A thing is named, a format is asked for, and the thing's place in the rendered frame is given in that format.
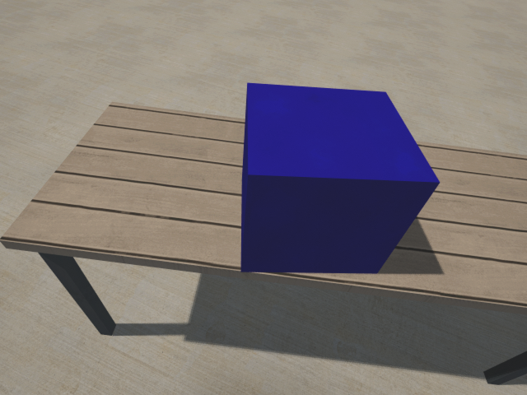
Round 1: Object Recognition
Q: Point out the carton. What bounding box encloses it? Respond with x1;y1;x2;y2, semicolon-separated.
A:
241;83;440;274

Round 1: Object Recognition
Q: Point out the table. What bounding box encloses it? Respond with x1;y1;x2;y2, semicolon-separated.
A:
0;102;527;385

